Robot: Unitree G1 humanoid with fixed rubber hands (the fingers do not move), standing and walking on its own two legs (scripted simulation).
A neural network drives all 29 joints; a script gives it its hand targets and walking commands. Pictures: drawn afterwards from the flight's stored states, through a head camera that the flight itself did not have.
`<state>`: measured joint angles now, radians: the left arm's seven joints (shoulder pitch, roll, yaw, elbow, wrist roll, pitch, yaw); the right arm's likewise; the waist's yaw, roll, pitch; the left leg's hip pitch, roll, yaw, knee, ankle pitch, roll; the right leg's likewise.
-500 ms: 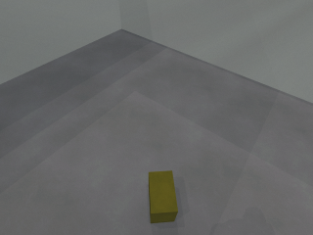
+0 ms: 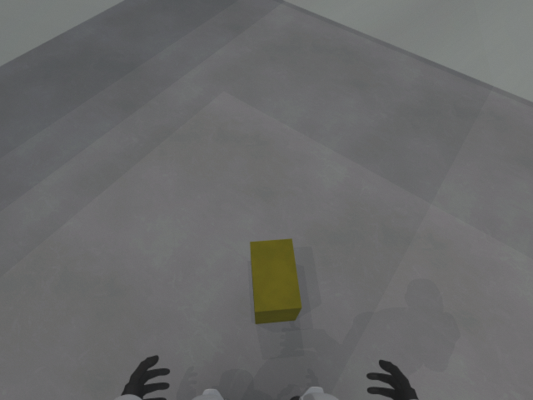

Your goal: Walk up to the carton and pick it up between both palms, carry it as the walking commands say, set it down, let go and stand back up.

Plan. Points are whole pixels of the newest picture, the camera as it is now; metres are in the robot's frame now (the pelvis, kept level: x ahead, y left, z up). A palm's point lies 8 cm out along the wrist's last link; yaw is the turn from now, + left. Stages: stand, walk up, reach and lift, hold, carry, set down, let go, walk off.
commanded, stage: reach and lift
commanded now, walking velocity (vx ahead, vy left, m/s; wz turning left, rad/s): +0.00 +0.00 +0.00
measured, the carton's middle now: (273, 282) +0.48 -0.03 -0.64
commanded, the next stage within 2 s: none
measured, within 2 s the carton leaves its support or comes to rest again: neither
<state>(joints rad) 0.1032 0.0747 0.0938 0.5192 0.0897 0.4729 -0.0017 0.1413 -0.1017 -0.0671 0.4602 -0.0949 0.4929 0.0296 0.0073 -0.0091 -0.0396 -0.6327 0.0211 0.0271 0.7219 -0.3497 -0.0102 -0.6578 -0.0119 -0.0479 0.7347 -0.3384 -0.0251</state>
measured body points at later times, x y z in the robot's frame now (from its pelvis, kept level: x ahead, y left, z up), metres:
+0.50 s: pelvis -0.07 -0.01 -0.05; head +0.12 -0.01 +0.36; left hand +0.24 +0.19 -0.17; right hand +0.26 -0.20 -0.18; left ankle -0.01 +0.13 -0.71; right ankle +0.00 -0.10 -0.71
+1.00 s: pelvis -0.07 +0.00 -0.07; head +0.22 -0.01 +0.27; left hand +0.41 +0.16 -0.19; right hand +0.42 -0.19 -0.20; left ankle -0.01 +0.13 -0.71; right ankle +0.00 -0.10 -0.71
